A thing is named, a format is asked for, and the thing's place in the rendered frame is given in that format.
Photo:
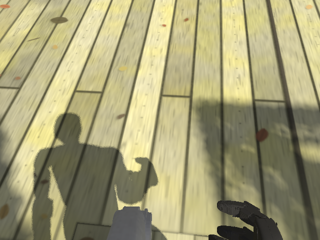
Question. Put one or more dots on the robot right hand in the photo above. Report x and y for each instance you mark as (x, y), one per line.
(264, 228)

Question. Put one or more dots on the left robot thigh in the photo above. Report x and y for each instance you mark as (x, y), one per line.
(131, 223)

